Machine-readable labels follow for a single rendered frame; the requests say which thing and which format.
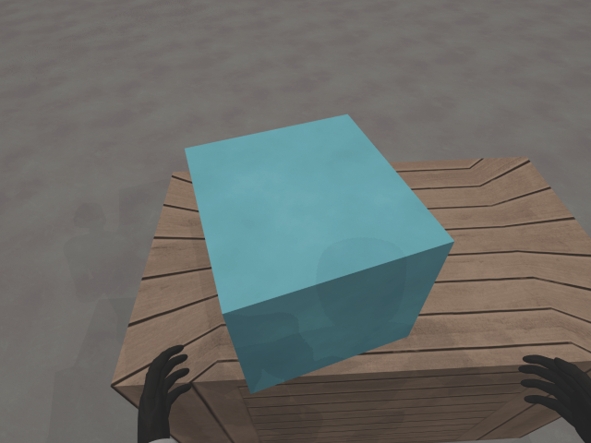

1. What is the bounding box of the carton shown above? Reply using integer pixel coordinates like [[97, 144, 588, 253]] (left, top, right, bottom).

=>
[[185, 114, 454, 394]]

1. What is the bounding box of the pedestal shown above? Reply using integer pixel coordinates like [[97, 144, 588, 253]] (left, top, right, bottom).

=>
[[111, 157, 591, 443]]

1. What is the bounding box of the right robot hand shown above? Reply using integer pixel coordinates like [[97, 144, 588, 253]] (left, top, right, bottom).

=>
[[518, 354, 591, 443]]

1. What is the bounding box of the left robot hand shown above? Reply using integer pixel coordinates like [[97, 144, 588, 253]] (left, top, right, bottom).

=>
[[138, 345, 192, 443]]

